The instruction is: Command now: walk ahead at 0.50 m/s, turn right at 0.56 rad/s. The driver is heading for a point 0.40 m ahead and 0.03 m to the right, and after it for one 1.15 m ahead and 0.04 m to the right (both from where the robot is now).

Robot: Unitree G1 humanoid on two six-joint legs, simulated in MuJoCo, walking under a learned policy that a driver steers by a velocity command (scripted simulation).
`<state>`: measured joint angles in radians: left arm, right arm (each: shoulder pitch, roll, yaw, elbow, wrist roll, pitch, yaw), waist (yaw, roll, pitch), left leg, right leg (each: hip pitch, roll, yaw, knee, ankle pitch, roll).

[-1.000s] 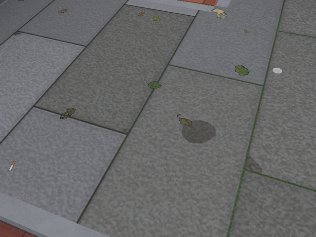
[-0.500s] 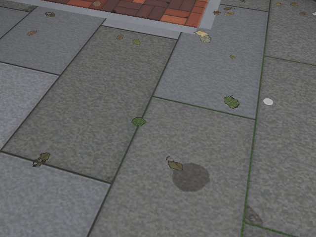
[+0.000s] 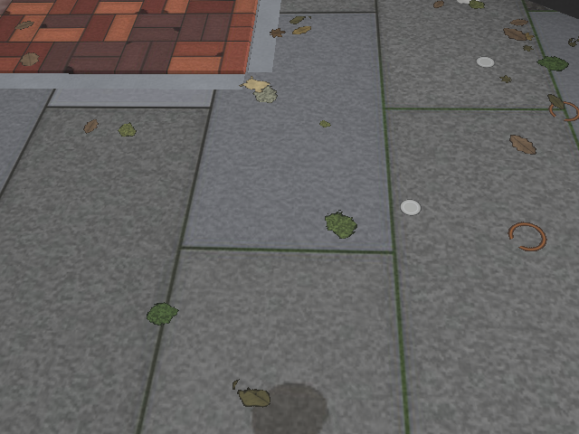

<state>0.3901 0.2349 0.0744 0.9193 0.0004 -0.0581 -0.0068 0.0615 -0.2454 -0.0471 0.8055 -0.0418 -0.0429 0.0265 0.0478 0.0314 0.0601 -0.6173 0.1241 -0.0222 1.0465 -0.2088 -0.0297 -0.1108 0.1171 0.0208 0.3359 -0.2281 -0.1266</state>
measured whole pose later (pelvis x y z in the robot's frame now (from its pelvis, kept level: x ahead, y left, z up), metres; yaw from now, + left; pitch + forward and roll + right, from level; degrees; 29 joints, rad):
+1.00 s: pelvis +0.34 +0.00 -0.01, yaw -21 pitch +0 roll +0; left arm 0.11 0.18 0.00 0.74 0.02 0.02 0.03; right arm 0.27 -0.24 -0.04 0.80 -0.01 0.06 0.01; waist -0.03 0.02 0.05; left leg -0.35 0.02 0.02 0.85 -0.48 -0.02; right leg -0.28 0.00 -0.12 0.46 -0.18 -0.06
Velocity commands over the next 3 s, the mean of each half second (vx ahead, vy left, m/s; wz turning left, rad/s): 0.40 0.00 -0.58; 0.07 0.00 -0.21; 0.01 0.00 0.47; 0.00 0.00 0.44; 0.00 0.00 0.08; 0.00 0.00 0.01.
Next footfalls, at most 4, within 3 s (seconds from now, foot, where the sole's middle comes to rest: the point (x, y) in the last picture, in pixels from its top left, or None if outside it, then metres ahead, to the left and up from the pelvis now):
0.26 left None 0.38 0.11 -0.78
0.74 right None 0.39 -0.12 -0.78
1.14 left None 0.39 0.10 -0.78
1.66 right None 0.37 -0.10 -0.78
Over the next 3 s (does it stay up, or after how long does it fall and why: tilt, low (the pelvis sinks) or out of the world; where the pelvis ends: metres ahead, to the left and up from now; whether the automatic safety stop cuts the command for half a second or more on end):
stays up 0.31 0.01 0.00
